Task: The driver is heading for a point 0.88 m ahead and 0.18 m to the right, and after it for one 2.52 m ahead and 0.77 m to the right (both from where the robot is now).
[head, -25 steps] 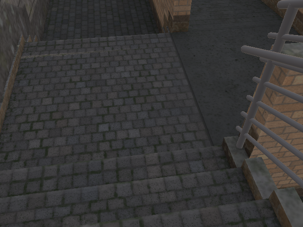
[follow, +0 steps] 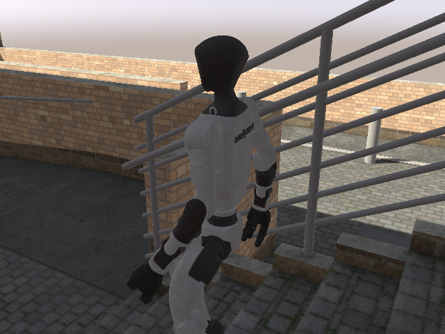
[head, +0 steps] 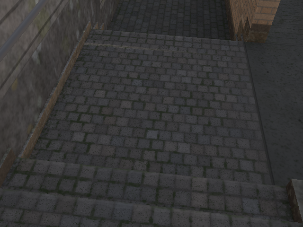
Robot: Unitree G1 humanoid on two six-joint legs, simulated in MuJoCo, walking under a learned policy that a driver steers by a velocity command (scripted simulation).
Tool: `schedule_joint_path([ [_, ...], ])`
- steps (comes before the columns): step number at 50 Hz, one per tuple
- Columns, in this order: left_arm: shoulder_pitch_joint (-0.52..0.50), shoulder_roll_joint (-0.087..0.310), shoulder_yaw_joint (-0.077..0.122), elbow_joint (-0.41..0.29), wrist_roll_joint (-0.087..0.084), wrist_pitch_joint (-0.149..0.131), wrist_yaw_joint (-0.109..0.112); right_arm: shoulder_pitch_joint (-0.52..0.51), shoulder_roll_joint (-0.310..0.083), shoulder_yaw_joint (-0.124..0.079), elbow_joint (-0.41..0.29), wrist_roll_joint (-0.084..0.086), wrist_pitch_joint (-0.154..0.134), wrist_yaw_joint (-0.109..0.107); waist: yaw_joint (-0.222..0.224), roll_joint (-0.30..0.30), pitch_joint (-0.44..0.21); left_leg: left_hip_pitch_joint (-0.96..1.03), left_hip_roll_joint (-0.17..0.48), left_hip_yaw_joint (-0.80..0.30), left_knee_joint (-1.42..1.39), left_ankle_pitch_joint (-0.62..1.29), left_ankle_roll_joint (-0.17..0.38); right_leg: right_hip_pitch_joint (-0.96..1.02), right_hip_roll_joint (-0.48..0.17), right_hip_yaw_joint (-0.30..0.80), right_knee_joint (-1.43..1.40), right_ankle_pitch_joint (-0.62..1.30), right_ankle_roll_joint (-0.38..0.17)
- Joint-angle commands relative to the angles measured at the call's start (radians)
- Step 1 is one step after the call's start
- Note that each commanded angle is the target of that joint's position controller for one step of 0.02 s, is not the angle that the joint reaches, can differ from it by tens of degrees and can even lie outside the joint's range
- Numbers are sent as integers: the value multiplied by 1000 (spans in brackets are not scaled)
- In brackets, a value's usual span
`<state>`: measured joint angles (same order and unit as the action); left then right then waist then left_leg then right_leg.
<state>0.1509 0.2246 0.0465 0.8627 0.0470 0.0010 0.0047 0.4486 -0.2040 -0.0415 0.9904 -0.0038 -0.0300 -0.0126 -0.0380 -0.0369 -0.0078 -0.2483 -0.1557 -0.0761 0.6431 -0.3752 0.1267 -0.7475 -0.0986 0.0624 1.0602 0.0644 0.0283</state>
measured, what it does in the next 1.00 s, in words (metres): goes down, turning right: right foot 0.16 m lower, then left foot 0.16 m lower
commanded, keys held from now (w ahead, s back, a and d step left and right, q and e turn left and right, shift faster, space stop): w+e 0.72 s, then w+q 0.28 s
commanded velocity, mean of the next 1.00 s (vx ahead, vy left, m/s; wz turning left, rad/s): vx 0.50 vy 0.00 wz -0.20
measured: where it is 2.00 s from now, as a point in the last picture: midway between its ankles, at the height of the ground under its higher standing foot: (175, 195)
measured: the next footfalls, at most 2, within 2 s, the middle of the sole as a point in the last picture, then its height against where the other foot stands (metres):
right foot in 0.30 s outside the picture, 0.16 m lower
left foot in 0.88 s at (163, 225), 0.16 m lower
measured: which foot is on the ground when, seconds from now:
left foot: down 0.00-0.30, up 0.32-0.86, down 0.88-1.00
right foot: up 0.00-0.28, down 0.30-0.88, up 0.90-1.00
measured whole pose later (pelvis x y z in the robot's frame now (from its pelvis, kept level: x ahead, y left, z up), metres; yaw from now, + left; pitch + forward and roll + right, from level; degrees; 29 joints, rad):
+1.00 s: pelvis +0.60 -0.13 -0.32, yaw -16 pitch +0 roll +1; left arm 0.36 0.24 0.03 0.95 0.04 -0.01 0.04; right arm 0.31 -0.17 -0.04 0.91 -0.01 -0.05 0.00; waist 0.05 -0.05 -0.01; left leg -0.31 -0.12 -0.01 0.57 -0.25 0.11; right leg -0.56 0.06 0.03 1.80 -0.57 -0.08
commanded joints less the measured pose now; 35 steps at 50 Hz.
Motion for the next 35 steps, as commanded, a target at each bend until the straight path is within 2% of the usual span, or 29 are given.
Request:
schedule_joint_path([
  [1,-104,118,45,-73,8,-6,-13,119,-132,-34,-40,-12,-18,-16,-39,76,95,205,311,-483,-143,-48,235,-326,-29,90,-116,58,3],
  [2,-112,107,41,-84,7,-12,-23,85,-118,-29,-48,-7,-28,-26,-15,56,122,77,280,-435,-118,-110,213,-221,-16,73,-241,194,8],
  [3,-109,94,41,-77,8,-18,-30,63,-111,-26,-56,-15,-41,-27,-9,63,128,-5,263,-404,-89,-131,194,-126,-9,63,-272,295,-1],
  [4,-96,74,38,-74,16,-22,-41,31,-103,-19,-70,-12,-41,-24,-3,57,102,-89,234,-354,-54,-141,171,2,12,38,-299,377,-18],
  [5,-96,59,32,-74,11,-20,-47,5,-112,-17,-84,-13,-44,-23,-4,88,81,-134,220,-323,-26,-146,152,81,36,15,-303,398,-27],
  [7,-136,43,23,-87,-2,-24,-54,10,-114,-15,-95,-17,-44,-20,-38,91,114,-147,211,-271,44,-127,118,134,58,-1,-401,383,-46],
  [9,-193,28,14,-114,-26,-29,-57,54,-120,-15,-82,-34,-30,-27,-97,141,160,-139,215,-227,83,-27,98,202,65,-23,-512,294,-50],
  [12,-102,59,25,-90,-56,-38,-33,88,-128,-13,-52,-58,-21,-56,-94,116,178,-1,251,-208,242,155,82,272,13,-3,-708,251,-80],
  [13,6,82,35,-46,-47,-40,-19,104,-142,-16,-36,-61,-21,-56,-57,60,146,19,247,-166,384,279,81,378,23,-38,-752,205,-95],
  [14,239,94,48,30,-37,-42,-14,88,-159,-17,-32,-55,-16,-59,60,29,49,-2,226,-112,640,399,79,605,33,-48,-840,208,-123],
  [15,395,137,64,92,-20,-33,-20,95,-154,-22,-17,-47,-24,-43,120,-51,-40,-130,147,0,964,210,48,823,57,-63,-744,170,-116],
  [16,514,189,58,121,-14,-30,-35,173,-61,-12,-26,-24,-38,-24,83,-202,-159,-529,55,76,1446,-542,-17,1178,-103,85,-305,589,-193],
  [17,535,239,72,114,-54,-20,-48,171,-114,-5,-95,0,-46,-28,94,-209,-296,-760,83,76,1577,-465,-52,1317,-222,347,-326,485,-315],
  [18,498,288,93,102,-73,-12,-33,10,-125,4,-160,-6,-53,-32,151,-268,-281,-961,96,94,1485,-341,-77,1285,-314,599,-607,-88,-440],
  [19,365,146,59,66,-80,-1,-10,-171,-155,-6,-158,-46,-32,-32,138,-12,-52,-923,178,91,1318,-199,-86,984,-201,488,-717,-253,-354],
  [20,297,165,48,42,-28,-15,-2,-169,-137,-4,-166,-40,-26,-21,95,-60,-11,-811,213,32,1174,-92,-81,786,-247,530,-708,-260,-392],
  [21,303,129,36,50,-5,-28,-5,-134,-137,-9,-126,-58,-7,-16,54,7,45,-717,248,4,1057,-117,-82,604,-223,544,-675,-206,-387],
  [22,281,94,20,58,-23,-55,-6,-136,-138,-16,-124,-60,8,-8,3,58,97,-626,271,-42,787,69,-93,460,-127,431,-667,-172,-338],
  [23,252,90,19,62,-40,-73,7,-198,-118,-14,-131,-56,13,0,-7,29,116,-491,253,-8,557,197,-129,335,-44,344,-727,-148,-304],
  [24,279,123,24,60,-50,-76,16,-234,-104,-14,-148,-68,15,7,14,-30,82,-460,236,24,474,238,-144,363,-41,349,-723,-2,-319],
  [25,317,136,29,76,-53,-66,22,-194,-63,1,-128,-83,22,13,8,-56,10,-407,221,44,487,260,-153,389,-43,334,-687,158,-336],
  [26,335,140,33,73,-44,-62,19,-117,-62,0,-95,-62,22,17,-10,-81,-49,-391,217,49,534,376,-144,426,-44,333,-653,210,-340],
  [27,334,112,26,53,-44,-55,14,-145,-80,-9,-105,-49,24,17,-8,-51,-37,-416,222,43,511,401,-134,440,-34,332,-628,220,-335],
  [28,403,70,16,87,-50,-58,19,-269,-117,-27,-146,-43,19,22,34,0,1,-572,240,-19,413,526,-129,551,-11,376,-583,31,-334],
  [30,450,83,19,80,-46,-56,29,-385,-115,-33,-178,-58,10,30,78,7,42,-655,229,-28,314,544,-122,609,2,434,-556,-64,-333],
  [31,421,81,20,73,-45,-61,35,-423,-108,-26,-201,-58,7,35,75,18,72,-595,210,-12,185,640,-127,518,43,416,-540,-188,-323],
  [32,396,71,14,52,-39,-56,36,-447,-75,-18,-203,-68,1,45,90,39,46,-443,182,4,125,763,-121,421,86,387,-507,-284,-293],
  [33,376,78,14,37,-44,-53,39,-451,-51,-12,-208,-59,-8,53,91,18,35,-350,158,25,103,830,-118,358,105,380,-489,-334,-281],
  [35,377,89,10,24,-40,-51,38,-467,-50,-10,-228,-56,-13,48,114,-35,50,-330,137,14,67,781,-123,380,118,413,-417,-323,-286],
])
Over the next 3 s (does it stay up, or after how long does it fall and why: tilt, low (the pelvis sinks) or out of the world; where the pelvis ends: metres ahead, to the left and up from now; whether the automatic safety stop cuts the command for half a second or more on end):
stays up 0.90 -0.20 -0.47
